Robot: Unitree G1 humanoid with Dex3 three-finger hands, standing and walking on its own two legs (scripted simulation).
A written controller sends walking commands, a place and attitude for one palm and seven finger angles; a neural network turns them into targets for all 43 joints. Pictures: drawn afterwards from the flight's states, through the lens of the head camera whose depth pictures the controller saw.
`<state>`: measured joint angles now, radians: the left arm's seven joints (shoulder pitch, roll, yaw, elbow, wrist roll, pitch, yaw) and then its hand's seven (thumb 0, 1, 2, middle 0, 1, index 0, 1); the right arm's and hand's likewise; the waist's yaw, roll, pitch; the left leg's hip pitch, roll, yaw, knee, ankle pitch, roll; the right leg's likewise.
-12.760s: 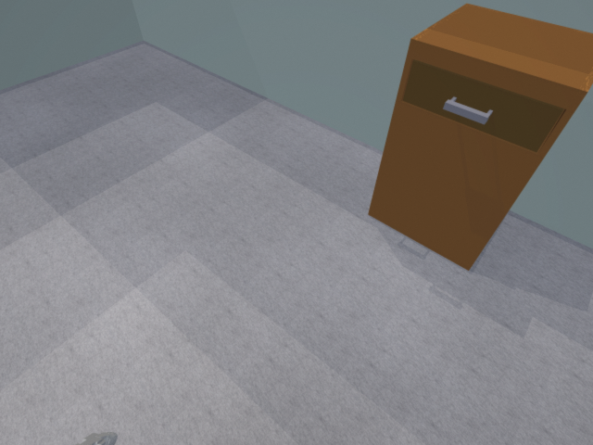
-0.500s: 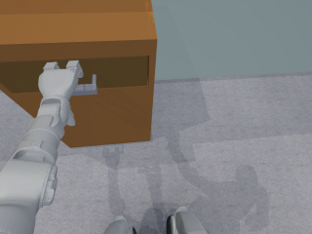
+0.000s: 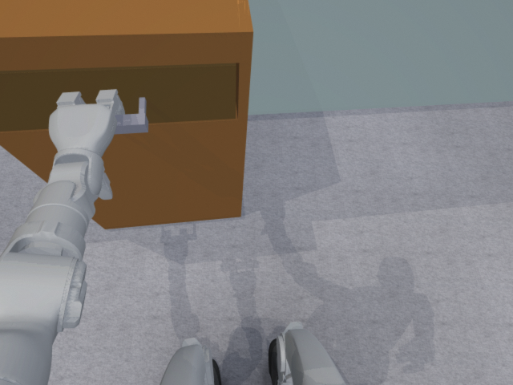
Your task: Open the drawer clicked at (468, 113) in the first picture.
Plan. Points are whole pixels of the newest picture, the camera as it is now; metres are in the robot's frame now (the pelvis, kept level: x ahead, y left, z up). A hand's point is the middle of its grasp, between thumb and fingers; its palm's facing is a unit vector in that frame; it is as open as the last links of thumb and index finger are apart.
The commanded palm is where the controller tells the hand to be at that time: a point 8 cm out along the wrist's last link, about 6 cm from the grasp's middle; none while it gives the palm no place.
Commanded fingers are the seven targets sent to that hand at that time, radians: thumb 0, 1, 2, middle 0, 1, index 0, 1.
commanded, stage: lower the fingers behind the handle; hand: left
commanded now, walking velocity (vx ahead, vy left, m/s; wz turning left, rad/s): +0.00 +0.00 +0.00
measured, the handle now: (107, 114) +0.57 +0.21 -0.01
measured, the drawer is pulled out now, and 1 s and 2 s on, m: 0.00 0.00 0.04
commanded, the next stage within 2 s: close the thumb around the handle in 0.68 s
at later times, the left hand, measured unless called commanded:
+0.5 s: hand (104, 146) +0.52 +0.22 -0.04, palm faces -0.06 -0.01 -1.00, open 13.8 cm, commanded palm +0.51 +0.21 +0.01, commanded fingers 0.00 -0.50 0.30 -0.30 -1.20 -0.30 -1.20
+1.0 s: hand (104, 146) +0.52 +0.22 -0.04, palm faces -0.06 -0.02 -1.00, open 12.5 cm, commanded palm +0.51 +0.21 +0.01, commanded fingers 0.00 0.17 0.59 -0.35 -1.27 -0.35 -1.27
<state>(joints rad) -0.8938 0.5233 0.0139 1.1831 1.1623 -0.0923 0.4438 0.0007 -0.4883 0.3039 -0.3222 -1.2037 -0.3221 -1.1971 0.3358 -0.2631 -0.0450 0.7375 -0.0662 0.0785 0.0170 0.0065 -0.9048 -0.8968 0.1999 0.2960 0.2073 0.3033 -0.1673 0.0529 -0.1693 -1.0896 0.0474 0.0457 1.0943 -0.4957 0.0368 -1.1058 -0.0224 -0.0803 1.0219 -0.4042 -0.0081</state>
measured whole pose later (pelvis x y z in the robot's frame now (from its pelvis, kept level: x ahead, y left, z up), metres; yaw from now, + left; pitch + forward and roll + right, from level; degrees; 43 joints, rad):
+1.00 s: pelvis +0.00 +0.00 -0.02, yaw +0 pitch +30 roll -3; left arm -0.93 0.55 0.02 1.16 1.15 -0.07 0.43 0.00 -0.28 0.39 -0.33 -1.22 -0.34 -1.22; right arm 0.32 -0.26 -0.02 0.72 -0.06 0.07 0.01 0.01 -0.90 -0.90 0.20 0.30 0.21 0.30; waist -0.18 0.06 -0.16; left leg -1.18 0.05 0.04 1.18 -0.52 0.04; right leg -1.19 -0.02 -0.08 1.09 -0.43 -0.01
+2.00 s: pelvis +0.02 +0.00 +0.00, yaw -1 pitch +27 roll -2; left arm -0.67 0.45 0.03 0.99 1.13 -0.09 0.48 0.01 0.74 0.81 -0.34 -1.35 -0.42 -1.35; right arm 0.31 -0.26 -0.05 0.72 -0.05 0.10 0.02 0.01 -0.90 -0.90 0.20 0.30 0.21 0.30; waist -0.11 0.05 -0.18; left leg -1.04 0.05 0.07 1.09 -0.53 0.04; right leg -1.07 -0.01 -0.05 1.02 -0.43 0.00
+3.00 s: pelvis +0.01 -0.01 +0.01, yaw +0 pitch +21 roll +0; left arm -0.24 0.33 -0.05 0.68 1.15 -0.05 0.57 0.01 0.73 0.86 -0.34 -1.35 -0.42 -1.35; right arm 0.19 -0.24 -0.06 0.68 -0.04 0.11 0.00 0.01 -0.91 -0.90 0.20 0.30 0.21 0.30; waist -0.03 0.04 -0.18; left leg -0.88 0.04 0.07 1.03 -0.51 0.02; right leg -0.93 -0.02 -0.05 1.00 -0.43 -0.02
